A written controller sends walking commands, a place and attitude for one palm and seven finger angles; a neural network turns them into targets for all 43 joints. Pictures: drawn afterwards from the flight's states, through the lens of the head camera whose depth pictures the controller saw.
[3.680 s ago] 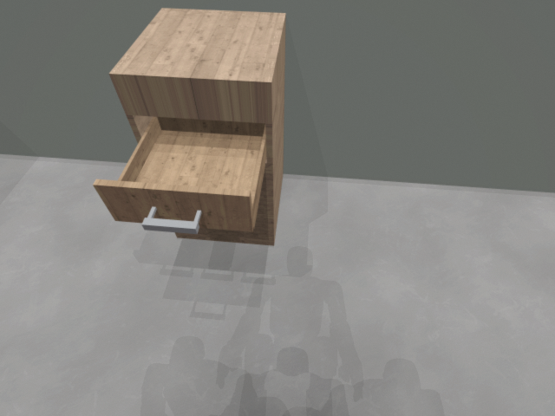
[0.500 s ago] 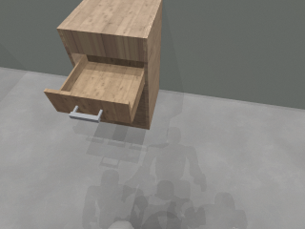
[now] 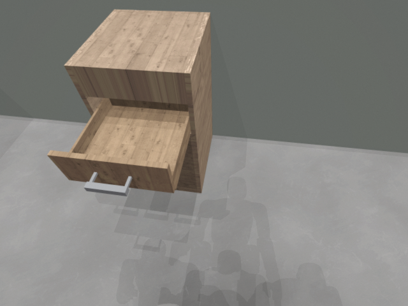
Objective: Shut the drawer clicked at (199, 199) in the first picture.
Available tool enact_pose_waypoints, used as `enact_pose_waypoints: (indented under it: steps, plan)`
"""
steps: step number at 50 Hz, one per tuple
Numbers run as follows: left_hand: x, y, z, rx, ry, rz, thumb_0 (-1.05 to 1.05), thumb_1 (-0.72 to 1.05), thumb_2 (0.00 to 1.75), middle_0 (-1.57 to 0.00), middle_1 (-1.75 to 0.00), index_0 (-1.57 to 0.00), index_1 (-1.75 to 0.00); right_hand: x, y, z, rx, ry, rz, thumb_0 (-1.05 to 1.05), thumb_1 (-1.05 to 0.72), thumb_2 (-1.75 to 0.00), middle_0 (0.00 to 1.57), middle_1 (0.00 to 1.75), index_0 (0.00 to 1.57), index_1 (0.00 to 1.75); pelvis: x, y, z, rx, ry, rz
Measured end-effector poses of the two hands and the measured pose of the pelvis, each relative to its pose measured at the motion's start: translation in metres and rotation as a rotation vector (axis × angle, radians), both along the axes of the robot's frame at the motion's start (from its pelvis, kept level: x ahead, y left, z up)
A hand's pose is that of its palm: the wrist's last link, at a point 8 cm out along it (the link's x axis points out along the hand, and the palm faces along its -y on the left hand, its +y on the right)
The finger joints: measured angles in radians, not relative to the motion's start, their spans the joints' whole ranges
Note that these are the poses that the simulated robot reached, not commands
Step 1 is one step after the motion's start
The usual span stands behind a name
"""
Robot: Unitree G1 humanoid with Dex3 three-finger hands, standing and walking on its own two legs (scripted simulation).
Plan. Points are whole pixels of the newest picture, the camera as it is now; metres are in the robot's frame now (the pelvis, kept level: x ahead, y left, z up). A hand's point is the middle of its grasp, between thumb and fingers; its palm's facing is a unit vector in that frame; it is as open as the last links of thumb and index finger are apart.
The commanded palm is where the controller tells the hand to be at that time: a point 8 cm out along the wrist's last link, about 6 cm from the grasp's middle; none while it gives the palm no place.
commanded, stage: take the last steps up to it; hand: left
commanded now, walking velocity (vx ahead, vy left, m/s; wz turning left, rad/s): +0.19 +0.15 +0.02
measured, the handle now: (109, 183) +0.48 +0.34 -0.20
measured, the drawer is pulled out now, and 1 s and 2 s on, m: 0.28 0.28 0.28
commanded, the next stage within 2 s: come to a stop and stand still in 0.12 s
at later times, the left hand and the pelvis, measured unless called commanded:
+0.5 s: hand out of the picture +0.14 +0.23 -0.17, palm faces +0.07 -0.97 -0.24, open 7.4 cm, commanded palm none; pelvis +0.12 +0.04 -0.01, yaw +1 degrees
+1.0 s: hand (126, 281) +0.19 +0.20 -0.16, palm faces +0.02 -0.96 -0.27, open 7.4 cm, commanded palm none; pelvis +0.13 +0.00 +0.00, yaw +1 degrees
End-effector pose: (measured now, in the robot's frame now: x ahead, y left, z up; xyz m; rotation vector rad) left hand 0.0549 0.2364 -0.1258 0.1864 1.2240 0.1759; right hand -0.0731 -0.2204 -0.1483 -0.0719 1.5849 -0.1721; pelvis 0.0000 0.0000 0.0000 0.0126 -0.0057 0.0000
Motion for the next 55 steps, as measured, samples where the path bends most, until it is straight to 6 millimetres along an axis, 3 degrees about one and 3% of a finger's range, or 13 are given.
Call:
enact_pose_waypoints:
  steps: [7,12,15,21,25,30,40,43,47,55]
  plan:
    - [-0.014,0.002,-0.006,-0.052,0.142,0.068,0.01,0.91,0.90,-0.20,-0.30,-0.20,-0.30,0.111,-0.002,0.012,-0.028,-0.167,0.057,0.00,-0.91,-0.90,0.20,0.30,0.20,0.30,0.043,0.012,0.008,0.022,0.009,0.010]
    - [-0.014,0.021,-0.028,-0.079,0.228,0.119,0.01,0.90,0.90,-0.20,-0.30,-0.20,-0.30,0.195,0.015,0.002,-0.067,-0.303,0.132,0.00,-0.91,-0.90,0.20,0.30,0.20,0.30,0.079,0.037,-0.011,-0.004,0.003,0.015]
    - [0.001,0.032,-0.033,-0.057,0.251,0.115,0.01,0.91,0.90,-0.20,-0.30,-0.20,-0.30,0.225,0.028,0.002,-0.073,-0.343,0.146,0.00,-0.91,-0.90,0.20,0.30,0.20,0.30,0.091,0.041,-0.013,0.013,-0.004,0.007]
    - [0.053,0.038,-0.024,-0.017,0.159,0.087,0.01,0.91,0.90,-0.20,-0.30,-0.19,-0.30,0.258,0.039,-0.005,-0.034,-0.346,0.142,-0.01,-0.92,-0.90,0.20,0.30,0.20,0.30,0.106,0.037,-0.010,0.028,-0.008,0.011]
    - [0.081,0.037,-0.016,-0.007,0.123,0.064,0.01,0.91,0.90,-0.20,-0.30,-0.19,-0.30,0.269,0.035,-0.006,-0.023,-0.331,0.107,0.00,-0.92,-0.90,0.20,0.30,0.20,0.30,0.119,0.035,-0.008,0.010,0.002,0.018]
    - [0.113,0.043,-0.019,-0.011,0.094,0.043,0.01,0.91,0.90,-0.20,-0.30,-0.20,-0.30,0.269,0.030,-0.001,-0.062,-0.300,0.080,0.00,-0.91,-0.90,0.20,0.30,0.20,0.30,0.131,0.041,-0.007,-0.007,0.019,0.009]
    - [0.160,0.039,-0.005,0.008,0.014,0.018,0.01,0.91,0.90,-0.20,-0.30,-0.20,-0.30,0.223,0.013,0.007,-0.093,-0.160,0.093,0.00,-0.91,-0.90,0.20,0.30,0.20,0.30,0.127,0.029,0.004,-0.022,0.019,0.022]
    - [0.161,0.033,-0.004,0.032,-0.011,0.007,0.01,0.91,0.90,-0.20,-0.30,-0.20,-0.30,0.213,0.000,-0.002,-0.074,-0.137,0.074,0.00,-0.90,-0.90,0.20,0.30,0.20,0.30,0.127,0.016,-0.003,0.000,0.018,0.017]
    - [0.146,0.021,-0.002,0.044,0.031,-0.012,0.01,0.91,0.90,-0.20,-0.30,-0.20,-0.30,0.211,-0.014,-0.006,-0.069,-0.141,0.039,0.00,-0.91,-0.90,0.20,0.30,0.20,0.30,0.126,0.008,-0.002,-0.004,0.009,0.021]
    - [0.116,0.003,-0.016,-0.023,0.077,0.044,0.01,0.91,0.90,-0.20,-0.30,-0.20,-0.30,0.221,-0.016,0.003,-0.087,-0.201,0.077,0.00,-0.91,-0.90,0.20,0.30,0.20,0.30,0.125,0.004,-0.002,-0.021,-0.007,0.041]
